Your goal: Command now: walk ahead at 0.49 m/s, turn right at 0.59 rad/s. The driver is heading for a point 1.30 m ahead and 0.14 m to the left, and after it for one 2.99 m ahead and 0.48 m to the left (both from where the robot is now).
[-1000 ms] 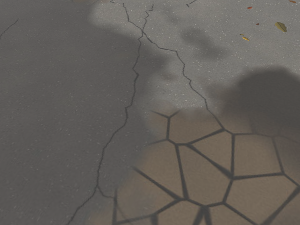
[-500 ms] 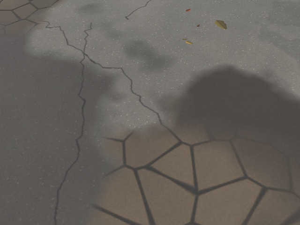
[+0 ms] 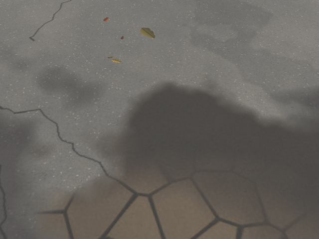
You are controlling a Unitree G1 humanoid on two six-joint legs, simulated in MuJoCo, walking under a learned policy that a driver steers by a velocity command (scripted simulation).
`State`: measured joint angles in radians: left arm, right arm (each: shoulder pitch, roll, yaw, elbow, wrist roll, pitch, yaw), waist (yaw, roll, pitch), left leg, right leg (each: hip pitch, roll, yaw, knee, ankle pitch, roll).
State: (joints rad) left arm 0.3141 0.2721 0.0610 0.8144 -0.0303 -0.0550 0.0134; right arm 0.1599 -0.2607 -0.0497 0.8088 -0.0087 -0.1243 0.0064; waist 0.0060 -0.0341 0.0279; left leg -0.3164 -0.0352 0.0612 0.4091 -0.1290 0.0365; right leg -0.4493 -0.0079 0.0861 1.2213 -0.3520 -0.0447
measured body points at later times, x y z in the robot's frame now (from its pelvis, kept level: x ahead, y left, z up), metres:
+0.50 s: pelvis +0.26 -0.08 +0.00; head +0.29 -0.10 +0.45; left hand +0.42 +0.17 -0.10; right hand +0.30 -0.36 -0.14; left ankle +0.19 +0.09 -0.64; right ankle +0.30 -0.18 -0.74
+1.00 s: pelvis +0.52 -0.01 -0.02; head +0.56 +0.01 +0.43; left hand +0.53 +0.28 -0.14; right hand +0.74 -0.23 -0.12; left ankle +0.58 +0.07 -0.74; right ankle +0.40 -0.19 -0.63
